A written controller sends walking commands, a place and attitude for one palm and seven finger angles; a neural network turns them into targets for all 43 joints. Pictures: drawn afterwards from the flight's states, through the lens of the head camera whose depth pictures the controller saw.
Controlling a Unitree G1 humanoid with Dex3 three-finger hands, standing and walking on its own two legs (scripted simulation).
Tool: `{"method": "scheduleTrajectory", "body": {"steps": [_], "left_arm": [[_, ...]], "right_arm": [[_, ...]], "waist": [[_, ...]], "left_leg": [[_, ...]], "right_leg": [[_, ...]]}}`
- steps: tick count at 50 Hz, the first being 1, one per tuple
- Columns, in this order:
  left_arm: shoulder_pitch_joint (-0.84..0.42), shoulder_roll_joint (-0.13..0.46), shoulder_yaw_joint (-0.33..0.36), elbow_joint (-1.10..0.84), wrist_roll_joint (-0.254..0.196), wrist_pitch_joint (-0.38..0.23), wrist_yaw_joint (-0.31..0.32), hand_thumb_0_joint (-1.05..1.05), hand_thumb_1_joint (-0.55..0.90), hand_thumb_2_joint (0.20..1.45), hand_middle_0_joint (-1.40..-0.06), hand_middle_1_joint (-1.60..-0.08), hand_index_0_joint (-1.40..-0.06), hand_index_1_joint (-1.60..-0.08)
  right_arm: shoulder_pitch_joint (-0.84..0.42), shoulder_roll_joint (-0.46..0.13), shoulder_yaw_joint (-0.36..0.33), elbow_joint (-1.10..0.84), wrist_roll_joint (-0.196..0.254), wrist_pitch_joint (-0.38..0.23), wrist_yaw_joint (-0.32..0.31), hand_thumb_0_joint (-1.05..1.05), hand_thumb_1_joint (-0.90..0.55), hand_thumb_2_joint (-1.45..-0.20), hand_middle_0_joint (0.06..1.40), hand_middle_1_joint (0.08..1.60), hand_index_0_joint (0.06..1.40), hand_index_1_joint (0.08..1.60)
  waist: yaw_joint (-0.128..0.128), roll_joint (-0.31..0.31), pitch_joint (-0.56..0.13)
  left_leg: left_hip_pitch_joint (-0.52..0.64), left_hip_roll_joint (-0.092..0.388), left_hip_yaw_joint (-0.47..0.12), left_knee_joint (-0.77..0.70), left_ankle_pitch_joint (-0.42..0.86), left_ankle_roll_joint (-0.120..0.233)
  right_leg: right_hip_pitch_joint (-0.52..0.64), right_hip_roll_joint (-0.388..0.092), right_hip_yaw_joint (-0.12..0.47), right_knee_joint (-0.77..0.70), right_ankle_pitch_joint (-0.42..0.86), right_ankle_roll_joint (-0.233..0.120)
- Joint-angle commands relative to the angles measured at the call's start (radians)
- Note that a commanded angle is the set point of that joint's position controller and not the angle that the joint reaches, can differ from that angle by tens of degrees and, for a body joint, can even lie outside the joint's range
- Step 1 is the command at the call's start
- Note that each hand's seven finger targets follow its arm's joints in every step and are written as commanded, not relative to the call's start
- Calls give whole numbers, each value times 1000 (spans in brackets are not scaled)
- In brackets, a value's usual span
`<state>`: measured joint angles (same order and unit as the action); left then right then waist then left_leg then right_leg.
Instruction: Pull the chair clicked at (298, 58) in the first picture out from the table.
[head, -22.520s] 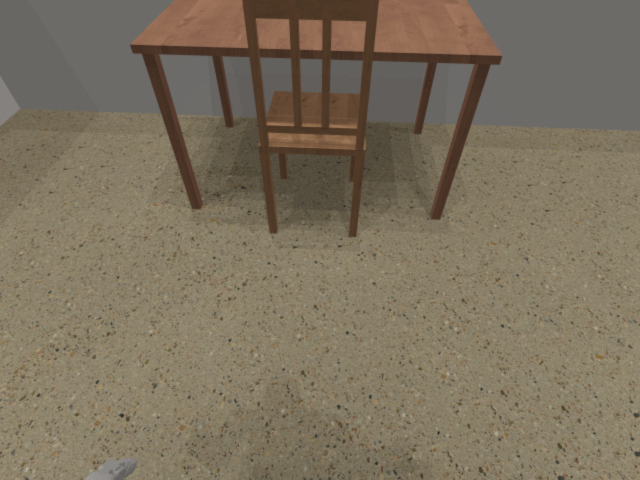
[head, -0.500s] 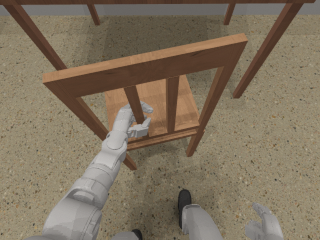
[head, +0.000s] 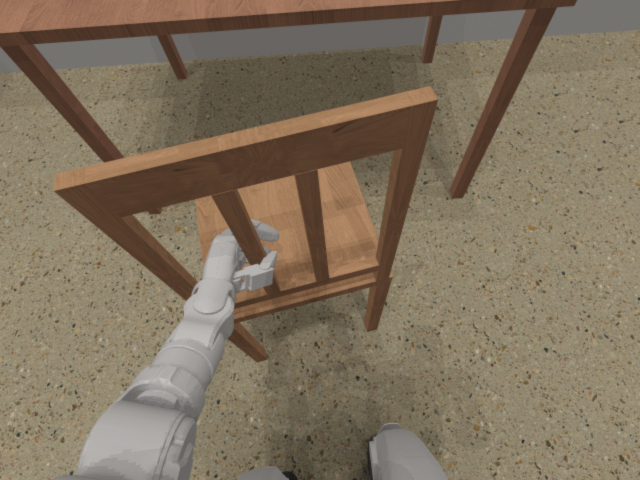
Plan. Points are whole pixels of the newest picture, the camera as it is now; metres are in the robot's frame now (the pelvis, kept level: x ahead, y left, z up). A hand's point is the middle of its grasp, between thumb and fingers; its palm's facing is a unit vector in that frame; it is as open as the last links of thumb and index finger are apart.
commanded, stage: step backward, pulling the chair out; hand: left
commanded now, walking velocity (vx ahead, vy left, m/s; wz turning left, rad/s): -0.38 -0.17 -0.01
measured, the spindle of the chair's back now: (253, 250) +0.42 +0.09 -0.06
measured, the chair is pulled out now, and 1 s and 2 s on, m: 0.38 0.51 0.63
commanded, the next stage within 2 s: stop walking, hand still on the chair in 1.00 s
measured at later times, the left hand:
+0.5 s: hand (255, 300) +0.34 +0.09 -0.06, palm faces -0.17 -0.97 -0.17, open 5.6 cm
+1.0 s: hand (258, 359) +0.26 +0.08 -0.06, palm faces -0.10 -0.98 -0.16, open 5.5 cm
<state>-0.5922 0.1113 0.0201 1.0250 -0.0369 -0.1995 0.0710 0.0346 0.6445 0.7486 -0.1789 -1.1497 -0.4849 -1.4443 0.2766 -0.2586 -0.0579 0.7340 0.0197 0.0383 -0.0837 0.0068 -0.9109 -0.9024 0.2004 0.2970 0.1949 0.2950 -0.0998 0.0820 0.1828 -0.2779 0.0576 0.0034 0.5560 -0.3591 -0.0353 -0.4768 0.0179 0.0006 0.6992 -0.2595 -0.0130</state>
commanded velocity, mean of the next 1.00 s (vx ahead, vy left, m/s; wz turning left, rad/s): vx -0.34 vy -0.04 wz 0.02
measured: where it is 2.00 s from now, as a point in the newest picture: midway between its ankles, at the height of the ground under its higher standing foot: outside the picture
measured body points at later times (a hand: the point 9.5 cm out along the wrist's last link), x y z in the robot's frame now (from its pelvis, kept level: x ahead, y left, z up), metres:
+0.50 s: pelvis -0.05 +0.01 +0.00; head +0.08 +0.00 +0.43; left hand +0.34 +0.14 -0.05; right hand +0.07 -0.24 -0.14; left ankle -0.02 +0.17 -0.73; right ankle -0.03 -0.11 -0.72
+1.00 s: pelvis -0.14 +0.01 +0.01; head -0.01 -0.02 +0.43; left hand +0.26 +0.13 -0.04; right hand -0.06 -0.30 -0.13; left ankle -0.22 +0.19 -0.71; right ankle -0.06 -0.10 -0.73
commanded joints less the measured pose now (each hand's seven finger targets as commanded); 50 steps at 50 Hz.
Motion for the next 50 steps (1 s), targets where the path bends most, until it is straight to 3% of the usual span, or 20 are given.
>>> {"method": "scheduleTrajectory", "body": {"steps": [1,2,3,4,9,14,16,19,21,24,28,30,31,32,33,36,37,41,44,50], "left_arm": [[-390,107,-25,-174,43,-60,-9,0,900,900,-500,-1450,-500,-1450],[-422,123,-29,-157,42,-67,-13,0,900,900,-500,-1450,-500,-1450],[-394,155,-3,-123,33,-60,-11,0,900,900,-500,-1450,-500,-1450],[-353,178,20,-115,23,-43,-8,0,900,900,-500,-1450,-500,-1450],[-295,215,59,-180,5,-29,20,0,900,900,-500,-1450,-500,-1450],[-213,200,35,-264,-11,-7,15,0,900,900,-500,-1450,-500,-1450],[-221,166,-2,-325,-3,-14,8,0,900,900,-500,-1450,-500,-1450],[-215,139,-19,-326,22,-29,0,0,900,900,-500,-1450,-500,-1450],[-249,81,-60,-391,31,-31,-11,0,900,900,-500,-1450,-500,-1450],[-276,113,-24,-357,49,-40,-8,0,900,900,-500,-1450,-500,-1450],[-321,138,-16,-274,54,-55,-1,0,900,900,-500,-1450,-500,-1450],[-308,178,7,-237,59,-65,0,0,900,900,-500,-1450,-500,-1450],[-325,211,17,-228,60,-68,0,0,900,900,-500,-1450,-500,-1450],[-339,273,66,-205,39,-62,7,0,900,900,-500,-1450,-500,-1450],[-304,276,85,-169,28,-46,11,0,900,900,-500,-1450,-500,-1450],[-272,251,81,-166,31,-49,22,0,900,900,-500,-1450,-500,-1450],[-263,254,91,-161,21,-48,27,0,900,900,-500,-1450,-500,-1450],[-217,237,81,-136,-11,-12,31,0,900,900,-500,-1450,-500,-1450],[-188,212,60,-128,-23,18,28,0,900,900,-500,-1450,-500,-1450],[-161,154,-2,-193,-21,32,10,0,900,900,-500,-1450,-500,-1450]], "right_arm": [[113,-129,-48,-49,4,-30,22,0,-900,-900,200,300,200,300],[84,-115,-41,-52,10,-28,12,0,-900,-900,200,300,200,300],[40,-114,-34,-52,12,-32,5,0,-900,-900,200,300,200,300],[28,-128,-31,-49,17,-31,-1,0,-900,-900,200,300,200,300],[-56,-103,0,-61,25,-18,-18,0,-900,-900,200,300,200,300],[-77,-123,-15,-113,33,0,-33,0,-900,-900,200,300,200,300],[-74,-134,-21,-136,27,8,-34,0,-900,-900,200,300,200,300],[-38,-151,-41,-145,16,22,-18,0,-900,-900,200,300,200,300],[-45,-116,-32,-152,-5,17,11,0,-900,-900,200,300,200,300],[-35,-102,-34,-133,-22,8,42,0,-900,-900,200,300,200,300],[-15,-104,-29,-101,-13,-12,42,0,-900,-900,200,300,200,300],[-18,-106,-23,-85,-2,-15,30,0,-900,-900,200,300,200,300],[-25,-85,-19,-84,10,-13,21,0,-900,-900,200,300,200,300],[-51,-91,-30,-92,28,-17,3,0,-900,-900,200,300,200,300],[-112,-112,-29,-103,33,-29,-3,0,-900,-900,200,300,200,300],[-125,-62,12,-69,21,-44,2,0,-900,-900,200,300,200,300],[-113,-63,15,-67,23,-39,1,0,-900,-900,200,300,200,300],[-74,-94,10,-94,33,-23,-9,0,-900,-900,200,300,200,300],[-44,-113,4,-107,44,-10,-23,0,-900,-900,200,300,200,300],[-1,-126,-10,-126,34,29,-43,0,-900,-900,200,300,200,300]], "waist": [[28,-126,-512],[28,-171,-489],[53,-168,-464],[72,-203,-483],[85,-107,-573],[76,-265,-549],[59,-240,-571],[32,-84,-541],[35,165,-559],[46,232,-510],[28,155,-484],[43,58,-487],[35,-105,-502],[45,-334,-504],[82,-373,-492],[81,-137,-505],[80,-126,-514],[87,-185,-549],[88,-252,-526],[71,-192,-587]], "left_leg": [[152,130,-32,241,765,-2],[-44,56,-9,301,225,-25],[-155,14,-57,335,-126,-26],[-202,10,-85,344,-198,-21],[-156,2,-65,148,5,-36],[-40,38,-61,62,179,-17],[75,79,-55,6,417,1],[250,180,-94,-64,811,59],[342,251,-154,-62,1086,111],[377,286,-150,-64,1059,147],[478,254,-111,30,1075,103],[373,198,-62,104,939,63],[193,119,24,182,606,15],[-25,16,32,304,-2,-22],[-117,-34,-57,437,-179,-20],[-196,-20,-112,478,-127,-39],[-204,-26,-108,489,-116,-46],[-200,-40,-86,421,-116,-53],[-133,-26,-68,276,-110,-42],[77,32,39,-158,157,-27]], "right_leg": [[487,-111,80,-324,751,-60],[627,-241,186,-273,1085,-122],[626,-340,261,-247,1208,-165],[671,-358,261,-208,1275,-170],[701,-338,184,-138,1170,-128],[575,-292,121,-146,974,-68],[505,-228,69,-146,830,-28],[316,-82,-1,-116,489,32],[198,-36,-5,-11,55,27],[94,-19,-2,48,-229,12],[145,-32,15,-214,-17,10],[291,-50,13,-361,290,11],[438,-141,68,-361,656,-2],[529,-273,177,-301,932,-38],[515,-332,181,-266,1051,-23],[561,-359,170,-223,947,-106],[574,-358,174,-220,925,-125],[640,-359,174,-215,954,-107],[587,-364,181,-230,888,-141],[529,-268,107,-199,628,-68]]}}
